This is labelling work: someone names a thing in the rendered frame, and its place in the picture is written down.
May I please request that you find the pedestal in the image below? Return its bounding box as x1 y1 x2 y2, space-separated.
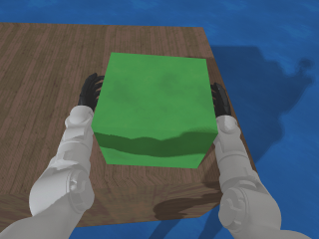
0 22 260 233

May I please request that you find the right robot upper arm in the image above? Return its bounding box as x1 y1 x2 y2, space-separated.
218 186 312 239

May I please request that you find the robot right hand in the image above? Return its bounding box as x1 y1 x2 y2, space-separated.
210 82 232 117

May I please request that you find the carton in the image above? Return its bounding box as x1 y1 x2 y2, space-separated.
91 52 218 169

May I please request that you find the left robot forearm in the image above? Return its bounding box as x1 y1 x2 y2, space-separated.
29 106 94 213

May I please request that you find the right robot forearm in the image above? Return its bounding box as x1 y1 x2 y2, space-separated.
213 115 282 226

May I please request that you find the robot left hand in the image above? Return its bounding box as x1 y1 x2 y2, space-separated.
78 73 105 112

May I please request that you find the left robot upper arm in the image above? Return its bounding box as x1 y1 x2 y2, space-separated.
0 168 95 239

